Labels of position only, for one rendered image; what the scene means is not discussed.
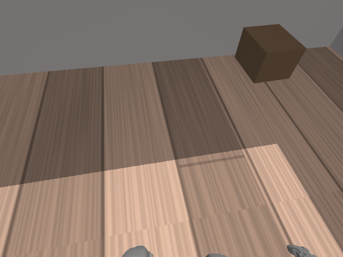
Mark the right robot hand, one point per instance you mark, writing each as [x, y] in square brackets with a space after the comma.
[299, 251]

